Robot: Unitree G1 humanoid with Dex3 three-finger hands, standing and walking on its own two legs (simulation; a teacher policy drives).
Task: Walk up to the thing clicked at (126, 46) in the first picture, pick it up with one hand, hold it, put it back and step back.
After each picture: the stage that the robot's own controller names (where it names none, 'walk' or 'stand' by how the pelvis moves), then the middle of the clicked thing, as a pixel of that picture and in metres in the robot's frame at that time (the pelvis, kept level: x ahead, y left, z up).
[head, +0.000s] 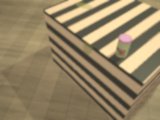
stand; (123, 46) +0.65 -0.19 -0.09
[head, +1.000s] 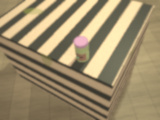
walk; (81, 49) +0.56 +0.07 -0.06
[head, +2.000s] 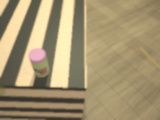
stand; (39, 63) +0.46 +0.20 -0.05
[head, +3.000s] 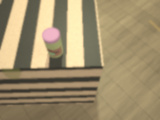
stand; (53, 43) +0.50 +0.15 -0.04
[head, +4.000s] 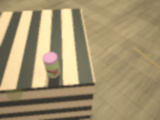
stand; (51, 65) +0.51 +0.17 -0.08
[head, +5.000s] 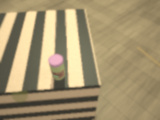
stand; (57, 67) +0.50 +0.15 -0.09
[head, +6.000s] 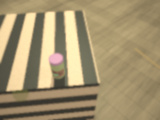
stand; (57, 66) +0.51 +0.15 -0.09
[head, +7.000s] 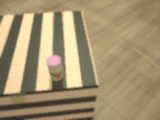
stand; (55, 68) +0.50 +0.16 -0.09
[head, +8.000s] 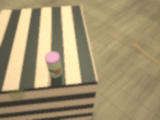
rise first; (53, 64) +0.50 +0.16 -0.09
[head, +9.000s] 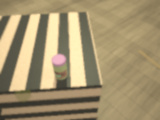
rise first; (59, 67) +0.51 +0.16 -0.09
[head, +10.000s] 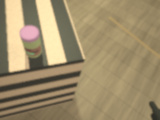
go down; (31, 42) +0.52 +0.15 -0.03
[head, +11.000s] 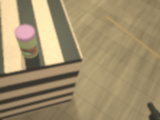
go down; (27, 42) +0.52 +0.16 -0.01
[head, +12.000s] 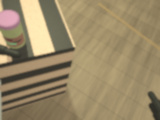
close in; (12, 30) +0.53 +0.17 +0.02
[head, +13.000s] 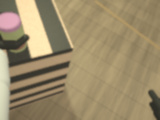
lift; (13, 33) +0.51 +0.15 +0.02
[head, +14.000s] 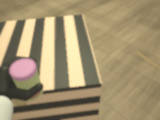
lift; (28, 80) +0.29 +0.18 +0.14
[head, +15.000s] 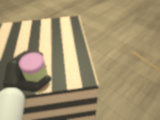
hold; (36, 73) +0.32 +0.16 +0.13
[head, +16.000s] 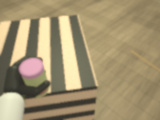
hold; (35, 78) +0.32 +0.16 +0.11
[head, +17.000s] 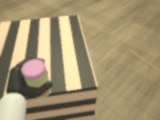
hold; (37, 79) +0.32 +0.16 +0.10
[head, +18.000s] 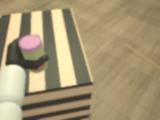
crouch; (34, 54) +0.41 +0.17 +0.11
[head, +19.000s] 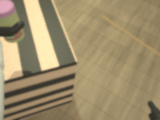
lower; (8, 22) +0.52 +0.18 +0.10
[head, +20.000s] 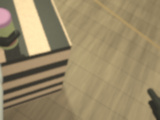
lower; (3, 30) +0.52 +0.18 +0.03
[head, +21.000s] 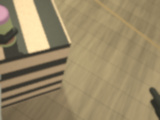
lower; (0, 27) +0.52 +0.18 +0.03
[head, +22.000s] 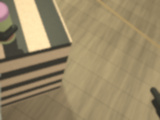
lower; (0, 24) +0.53 +0.18 +0.03
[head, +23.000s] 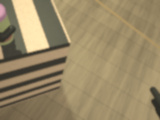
lower; out of the picture +0.53 +0.18 +0.03
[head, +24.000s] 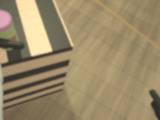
withdraw; (4, 31) +0.51 +0.18 +0.02
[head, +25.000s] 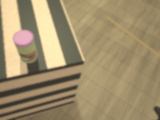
sink last; (26, 47) +0.50 +0.17 -0.01
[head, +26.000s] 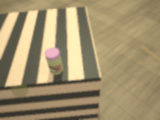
stand; (54, 61) +0.52 +0.18 -0.04
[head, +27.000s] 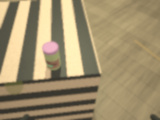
stand; (52, 56) +0.51 +0.16 -0.02
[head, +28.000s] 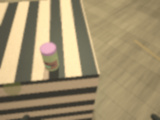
stand; (49, 57) +0.50 +0.17 -0.02
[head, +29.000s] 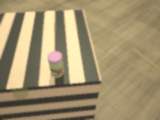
stand; (56, 64) +0.51 +0.16 -0.07
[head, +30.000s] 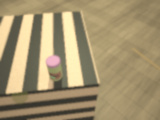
stand; (54, 68) +0.50 +0.16 -0.09
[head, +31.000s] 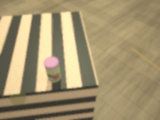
stand; (52, 69) +0.49 +0.17 -0.09
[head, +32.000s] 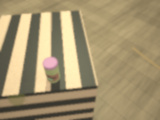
stand; (51, 70) +0.49 +0.17 -0.09
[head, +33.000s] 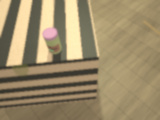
walk; (52, 41) +0.57 +0.19 -0.07
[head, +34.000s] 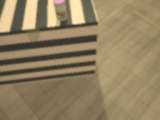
walk; (60, 9) +0.84 +0.17 -0.07
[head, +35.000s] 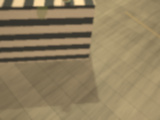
stand; out of the picture +1.13 +0.16 -0.07
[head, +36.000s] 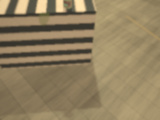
stand; out of the picture +1.11 +0.15 -0.09
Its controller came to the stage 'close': yes
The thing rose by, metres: 0.20
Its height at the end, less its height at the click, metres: +0.00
